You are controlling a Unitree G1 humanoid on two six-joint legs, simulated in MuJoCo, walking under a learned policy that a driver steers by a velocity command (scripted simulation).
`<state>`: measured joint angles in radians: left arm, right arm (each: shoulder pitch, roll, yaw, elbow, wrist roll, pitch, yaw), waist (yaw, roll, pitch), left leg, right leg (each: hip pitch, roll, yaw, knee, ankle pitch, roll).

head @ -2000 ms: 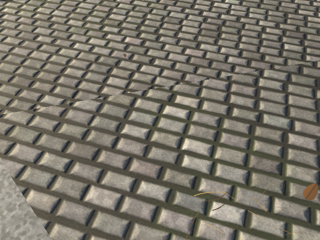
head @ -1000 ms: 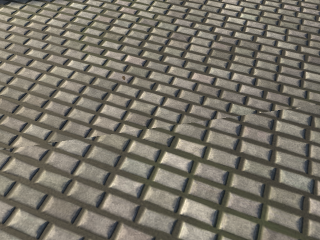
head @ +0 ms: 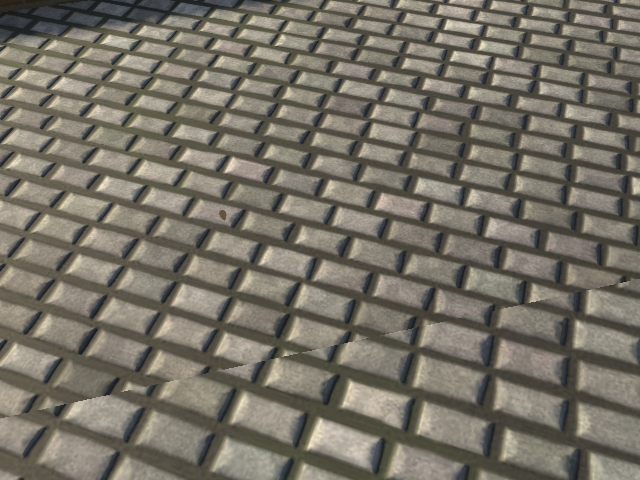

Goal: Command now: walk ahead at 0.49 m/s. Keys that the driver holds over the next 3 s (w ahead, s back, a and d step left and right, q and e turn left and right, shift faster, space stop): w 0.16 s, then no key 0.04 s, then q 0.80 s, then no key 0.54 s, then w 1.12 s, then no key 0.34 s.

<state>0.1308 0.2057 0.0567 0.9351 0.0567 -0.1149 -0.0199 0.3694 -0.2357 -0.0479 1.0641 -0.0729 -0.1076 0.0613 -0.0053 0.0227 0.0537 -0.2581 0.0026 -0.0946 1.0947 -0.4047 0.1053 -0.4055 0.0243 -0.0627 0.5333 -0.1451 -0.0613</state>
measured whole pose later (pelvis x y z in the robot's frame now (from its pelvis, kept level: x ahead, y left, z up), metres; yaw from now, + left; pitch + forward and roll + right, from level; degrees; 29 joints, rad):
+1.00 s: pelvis +0.33 -0.03 +0.03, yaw +23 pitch +3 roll +2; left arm 0.29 0.30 0.06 0.82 0.03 -0.10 0.03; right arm 0.17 -0.28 -0.06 0.75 -0.07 -0.07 0.01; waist 0.05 -0.01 0.01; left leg -0.55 -0.11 -0.12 0.85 -0.34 -0.04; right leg -0.15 -0.02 -0.05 0.26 -0.16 -0.06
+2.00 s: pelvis +0.43 +0.01 +0.02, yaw +30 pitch -1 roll +1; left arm 0.48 0.19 0.01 0.90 0.08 -0.12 -0.01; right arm 0.18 -0.23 -0.04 0.83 -0.07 -0.07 0.04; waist 0.06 0.00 0.04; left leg -0.55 0.02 -0.04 0.98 -0.18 0.09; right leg 0.05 0.03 -0.07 0.22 -0.26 -0.06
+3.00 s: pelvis +0.91 +0.26 -0.16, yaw +29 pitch +3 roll -1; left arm 0.28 0.19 0.01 0.95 0.02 -0.05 0.01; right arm 0.18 -0.21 -0.03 0.86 0.01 -0.05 -0.06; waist 0.00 0.03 0.00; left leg -0.71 0.07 -0.07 1.07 -0.21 -0.07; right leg -0.32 0.03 -0.04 0.44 -0.18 -0.03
